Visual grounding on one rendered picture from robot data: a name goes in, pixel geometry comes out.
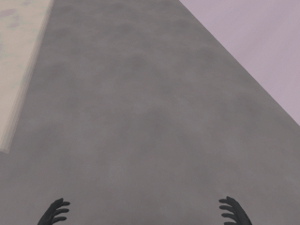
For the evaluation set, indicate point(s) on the left robot hand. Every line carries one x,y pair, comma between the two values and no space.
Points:
49,216

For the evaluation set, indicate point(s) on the right robot hand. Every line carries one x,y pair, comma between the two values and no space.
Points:
239,215

